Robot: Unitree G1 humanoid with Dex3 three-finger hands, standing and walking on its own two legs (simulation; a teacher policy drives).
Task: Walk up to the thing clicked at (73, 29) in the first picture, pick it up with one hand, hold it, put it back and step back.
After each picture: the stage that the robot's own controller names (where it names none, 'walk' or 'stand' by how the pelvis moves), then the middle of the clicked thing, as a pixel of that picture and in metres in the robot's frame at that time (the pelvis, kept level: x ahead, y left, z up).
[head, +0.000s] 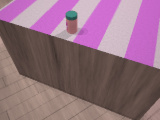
stand; (71, 22) +0.79 +0.06 -0.06
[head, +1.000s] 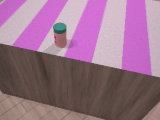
walk; (60, 35) +0.67 +0.11 -0.05
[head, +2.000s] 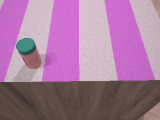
stand; (29, 54) +0.45 +0.22 -0.01
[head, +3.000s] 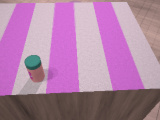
stand; (35, 69) +0.46 +0.22 -0.06
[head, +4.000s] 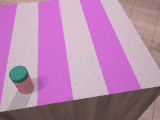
stand; (22, 80) +0.39 +0.25 -0.05
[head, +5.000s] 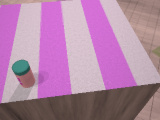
stand; (24, 74) +0.44 +0.24 -0.06
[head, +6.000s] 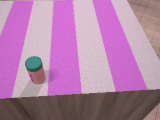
stand; (36, 70) +0.44 +0.21 -0.06
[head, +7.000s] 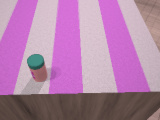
stand; (38, 68) +0.45 +0.20 -0.06
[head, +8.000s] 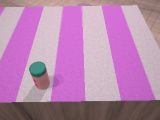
rise first; (40, 76) +0.43 +0.20 -0.05
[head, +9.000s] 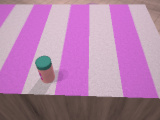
go down; (45, 69) +0.45 +0.20 -0.05
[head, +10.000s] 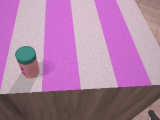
go down; (28, 63) +0.44 +0.18 -0.01
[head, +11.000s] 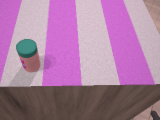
approach; (29, 56) +0.45 +0.18 +0.00
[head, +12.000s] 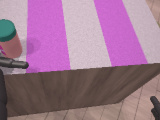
close; (7, 40) +0.47 +0.20 +0.04
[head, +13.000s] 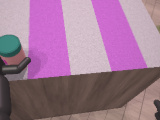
lift; (13, 54) +0.42 +0.19 +0.04
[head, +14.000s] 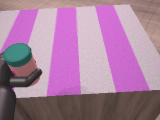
lift; (23, 66) +0.32 +0.17 +0.17
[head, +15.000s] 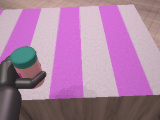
hold; (29, 68) +0.32 +0.17 +0.14
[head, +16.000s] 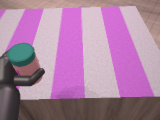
hold; (27, 65) +0.32 +0.17 +0.16
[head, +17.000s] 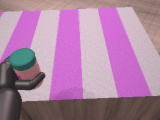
hold; (28, 69) +0.32 +0.17 +0.14
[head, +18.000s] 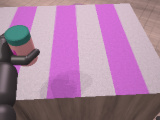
crouch; (22, 46) +0.39 +0.19 +0.16
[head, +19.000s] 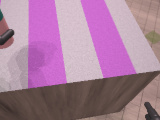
lower; out of the picture +0.49 +0.22 +0.12
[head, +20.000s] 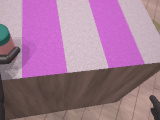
lower; (2, 44) +0.46 +0.20 +0.04
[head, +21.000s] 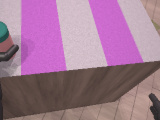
lower; (0, 42) +0.46 +0.21 +0.04
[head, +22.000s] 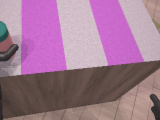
lower; (0, 41) +0.46 +0.21 +0.04
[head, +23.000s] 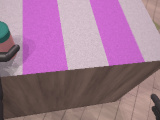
rest; (1, 42) +0.46 +0.20 +0.04
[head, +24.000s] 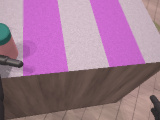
withdraw; (2, 44) +0.46 +0.20 +0.04
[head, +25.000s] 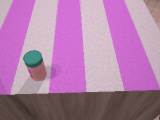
sink last; (36, 66) +0.43 +0.19 -0.01
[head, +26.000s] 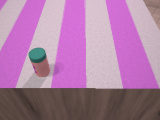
stand; (40, 62) +0.46 +0.21 +0.00
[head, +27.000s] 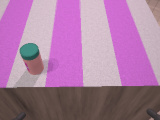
stand; (32, 59) +0.45 +0.20 +0.01
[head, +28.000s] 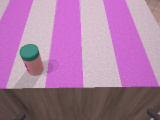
stand; (32, 60) +0.44 +0.20 +0.01
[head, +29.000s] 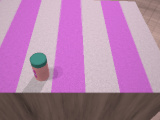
stand; (40, 67) +0.45 +0.19 -0.05
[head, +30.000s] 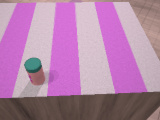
stand; (35, 72) +0.44 +0.21 -0.06
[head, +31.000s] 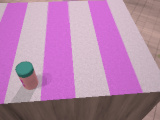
stand; (27, 76) +0.42 +0.23 -0.06
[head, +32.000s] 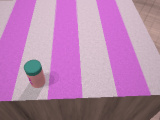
stand; (35, 74) +0.42 +0.21 -0.06
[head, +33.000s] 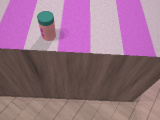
walk; (47, 26) +0.59 +0.16 -0.03
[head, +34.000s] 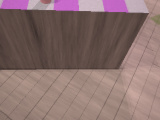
walk; out of the picture +0.90 +0.21 -0.04
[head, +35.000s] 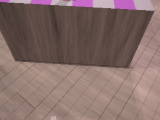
stand; out of the picture +1.09 +0.15 -0.04
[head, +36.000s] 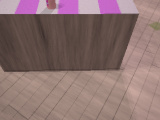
stand; out of the picture +1.05 +0.20 -0.06
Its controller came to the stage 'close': yes
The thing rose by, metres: 0.22
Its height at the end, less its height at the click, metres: +0.00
